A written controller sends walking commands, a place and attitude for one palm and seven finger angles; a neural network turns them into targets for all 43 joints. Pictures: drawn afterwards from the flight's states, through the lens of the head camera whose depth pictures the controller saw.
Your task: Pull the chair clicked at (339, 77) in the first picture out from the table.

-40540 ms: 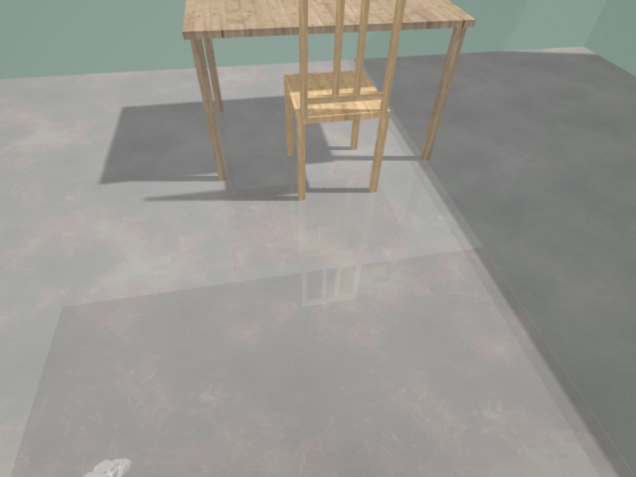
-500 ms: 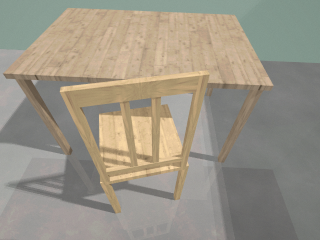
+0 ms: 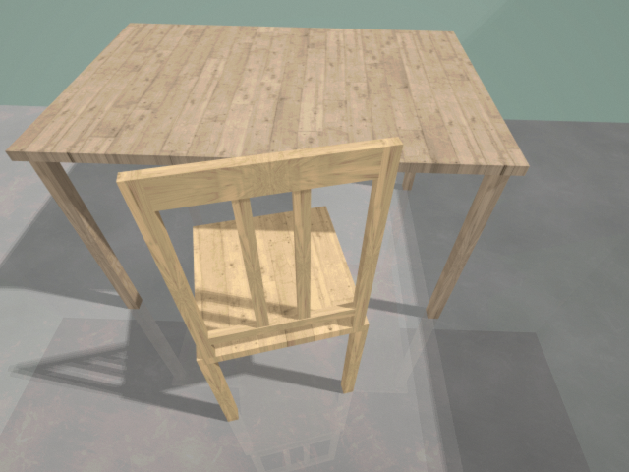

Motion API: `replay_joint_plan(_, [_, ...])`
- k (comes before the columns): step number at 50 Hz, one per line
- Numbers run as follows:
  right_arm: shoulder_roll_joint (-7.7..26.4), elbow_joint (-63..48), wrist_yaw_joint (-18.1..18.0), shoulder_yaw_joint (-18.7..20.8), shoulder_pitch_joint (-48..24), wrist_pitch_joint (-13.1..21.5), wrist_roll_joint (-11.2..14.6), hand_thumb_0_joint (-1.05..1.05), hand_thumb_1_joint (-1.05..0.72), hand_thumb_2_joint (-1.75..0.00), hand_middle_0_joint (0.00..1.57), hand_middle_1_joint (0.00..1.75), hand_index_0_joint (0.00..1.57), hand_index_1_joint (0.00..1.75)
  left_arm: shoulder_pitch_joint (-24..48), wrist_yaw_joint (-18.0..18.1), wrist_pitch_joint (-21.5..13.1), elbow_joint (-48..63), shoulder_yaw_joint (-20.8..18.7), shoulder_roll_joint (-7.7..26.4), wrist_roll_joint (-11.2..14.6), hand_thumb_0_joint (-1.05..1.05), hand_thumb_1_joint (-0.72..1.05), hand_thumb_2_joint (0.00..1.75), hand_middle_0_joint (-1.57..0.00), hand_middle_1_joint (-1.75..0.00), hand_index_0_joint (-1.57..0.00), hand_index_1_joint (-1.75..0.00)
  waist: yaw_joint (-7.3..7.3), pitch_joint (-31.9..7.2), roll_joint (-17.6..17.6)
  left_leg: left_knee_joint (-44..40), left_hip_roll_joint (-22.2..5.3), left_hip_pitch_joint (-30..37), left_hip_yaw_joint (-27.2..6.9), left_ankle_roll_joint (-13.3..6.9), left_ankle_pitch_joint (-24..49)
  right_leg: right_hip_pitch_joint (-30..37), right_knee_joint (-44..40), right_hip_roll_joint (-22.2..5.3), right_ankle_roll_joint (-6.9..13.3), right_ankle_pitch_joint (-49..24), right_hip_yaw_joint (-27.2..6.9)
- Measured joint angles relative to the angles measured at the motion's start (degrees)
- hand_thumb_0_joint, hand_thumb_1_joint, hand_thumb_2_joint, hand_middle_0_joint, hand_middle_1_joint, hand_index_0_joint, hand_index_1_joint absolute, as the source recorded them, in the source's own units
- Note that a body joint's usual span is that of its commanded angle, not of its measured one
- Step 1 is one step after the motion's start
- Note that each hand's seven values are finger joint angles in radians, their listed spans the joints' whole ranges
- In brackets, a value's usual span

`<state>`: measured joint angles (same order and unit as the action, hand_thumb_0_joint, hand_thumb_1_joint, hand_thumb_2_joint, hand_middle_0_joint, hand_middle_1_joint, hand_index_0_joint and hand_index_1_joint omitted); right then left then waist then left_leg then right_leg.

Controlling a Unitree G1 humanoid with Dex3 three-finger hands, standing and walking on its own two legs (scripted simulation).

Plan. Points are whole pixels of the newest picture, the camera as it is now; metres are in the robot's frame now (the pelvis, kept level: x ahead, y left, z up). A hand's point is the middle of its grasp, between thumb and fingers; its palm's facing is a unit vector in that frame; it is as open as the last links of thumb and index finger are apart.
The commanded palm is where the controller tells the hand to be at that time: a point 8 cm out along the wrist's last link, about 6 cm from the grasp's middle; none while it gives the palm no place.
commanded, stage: look again from close up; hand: left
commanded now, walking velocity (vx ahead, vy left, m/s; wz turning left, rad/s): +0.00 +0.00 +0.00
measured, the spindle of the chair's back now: (253, 272) +0.44 +0.14 -0.06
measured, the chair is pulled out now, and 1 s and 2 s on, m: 0.12 0.12 0.12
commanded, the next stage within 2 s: shuffle to correct the standing spot in 0.02 s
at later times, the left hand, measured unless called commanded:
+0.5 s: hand out of the picture -0.01 +0.15 -0.18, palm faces +0.12 -0.97 -0.23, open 7.4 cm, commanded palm none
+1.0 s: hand out of the picture +0.12 +0.12 -0.17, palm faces +0.23 -0.94 -0.25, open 7.4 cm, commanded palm none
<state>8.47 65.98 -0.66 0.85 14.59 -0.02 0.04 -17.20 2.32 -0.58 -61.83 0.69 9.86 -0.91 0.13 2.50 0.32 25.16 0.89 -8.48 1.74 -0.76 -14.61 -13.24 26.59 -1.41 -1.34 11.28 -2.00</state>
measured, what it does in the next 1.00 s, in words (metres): walks ahead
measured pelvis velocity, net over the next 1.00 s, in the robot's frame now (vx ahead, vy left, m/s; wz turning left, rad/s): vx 0.10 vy -0.09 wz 0.24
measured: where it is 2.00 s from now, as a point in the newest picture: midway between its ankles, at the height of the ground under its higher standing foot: outside the picture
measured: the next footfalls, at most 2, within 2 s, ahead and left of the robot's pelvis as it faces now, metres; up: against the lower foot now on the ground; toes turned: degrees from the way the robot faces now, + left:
right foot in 1.02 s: +0.21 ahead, -0.29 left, +0.00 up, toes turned +15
left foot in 1.22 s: +0.13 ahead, -0.02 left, +0.00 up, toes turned +19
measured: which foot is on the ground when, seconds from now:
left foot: down 0.00-1.00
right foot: down 0.00-0.68, up 0.70-1.00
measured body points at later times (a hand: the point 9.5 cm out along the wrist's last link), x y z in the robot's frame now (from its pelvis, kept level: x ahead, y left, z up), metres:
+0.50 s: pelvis +0.03 -0.03 -0.01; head +0.04 -0.03 +0.44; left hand -0.01 +0.20 -0.16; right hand +0.03 -0.26 -0.17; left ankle -0.01 +0.11 -0.74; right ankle +0.04 -0.13 -0.74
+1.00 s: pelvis +0.10 -0.09 +0.00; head +0.13 -0.08 +0.44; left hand +0.11 +0.17 -0.15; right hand +0.17 -0.30 -0.16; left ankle +0.04 +0.06 -0.74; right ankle +0.16 -0.23 -0.72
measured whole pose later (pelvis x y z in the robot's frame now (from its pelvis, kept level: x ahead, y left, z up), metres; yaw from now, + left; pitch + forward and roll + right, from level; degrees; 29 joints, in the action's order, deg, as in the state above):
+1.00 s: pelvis +0.10 -0.09 +0.00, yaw +14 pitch +0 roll +1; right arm 8.0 60.8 -1.4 2.9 14.0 -0.8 -1.2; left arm -12.0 1.0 1.2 -54.6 -1.9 12.8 -1.3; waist -0.8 3.2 0.8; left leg 27.4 -2.2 -10.9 -2.2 2.9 -16.9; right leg -21.5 38.9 -4.3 -2.3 17.2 -0.2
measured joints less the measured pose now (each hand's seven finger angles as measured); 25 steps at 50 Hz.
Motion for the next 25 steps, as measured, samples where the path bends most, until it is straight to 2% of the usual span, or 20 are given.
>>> replay_joint_plan(13, [-1.1,0.1,0.1,0.2,1.6,-0.4,-0.3,0.01,-0.91,-0.9,0.2,0.3,0.2,0.3,-1.5,-0.2,0.4,-0.3,-0.4,-0.5,-0.3,0.0,0.91,0.9,-0.2,-0.29,-0.2,-0.3,-0.43,-1.1,0.5,0.3,0.3,-0.7,-0.7,0.1,0.0,-1.0,1.6,-0.4,0.3,1.0,0.7])
replay_joint_plan(22, [-1.3,-0.9,-0.2,1.4,3.7,-1.1,-0.6,0.01,-0.9,-0.9,0.2,0.3,0.2,0.3,-3.5,-0.6,0.8,1.4,-1.6,0.5,-0.8,0.0,0.91,0.9,-0.2,-0.29,-0.2,-0.3,-0.26,-2.6,0.5,3.3,-0.5,-2.9,-4.2,1.6,-2.6,-2.2,4.9,0.1,2.0,4.8,4.4])
replay_joint_plan(25, [-0.6,-1.8,-0.6,1.6,3.4,-1.4,-0.5,0.01,-0.9,-0.9,0.2,0.3,0.2,0.3,-3.7,-0.5,0.4,2.3,-2.0,0.3,-0.8,0.0,0.91,0.9,-0.2,-0.29,-0.2,-0.3,-0.1,-2.1,-0.3,8.5,-1.3,-5.6,-5.1,0.6,-5.9,-2.1,5.4,0.8,3.0,6.1,6.5])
